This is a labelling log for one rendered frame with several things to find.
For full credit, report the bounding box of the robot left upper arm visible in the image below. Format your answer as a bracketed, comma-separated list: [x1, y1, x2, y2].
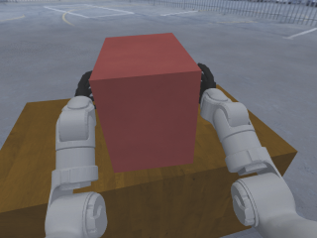
[45, 191, 108, 238]

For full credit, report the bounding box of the pedestal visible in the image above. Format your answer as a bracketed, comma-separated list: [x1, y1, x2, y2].
[0, 84, 297, 238]

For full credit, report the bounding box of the left robot forearm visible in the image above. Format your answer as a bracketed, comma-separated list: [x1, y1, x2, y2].
[45, 95, 99, 235]

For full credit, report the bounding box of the left robot hand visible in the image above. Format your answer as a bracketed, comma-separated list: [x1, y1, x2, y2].
[74, 70, 96, 109]

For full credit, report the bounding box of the right robot forearm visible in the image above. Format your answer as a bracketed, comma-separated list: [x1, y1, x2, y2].
[200, 88, 296, 210]

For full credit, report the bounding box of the carton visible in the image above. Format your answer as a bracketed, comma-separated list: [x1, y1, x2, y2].
[88, 33, 202, 174]

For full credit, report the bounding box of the robot right upper arm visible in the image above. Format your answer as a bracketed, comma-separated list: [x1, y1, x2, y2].
[231, 173, 317, 238]

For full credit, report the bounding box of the right robot hand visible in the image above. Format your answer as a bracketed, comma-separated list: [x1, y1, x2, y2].
[197, 62, 216, 104]

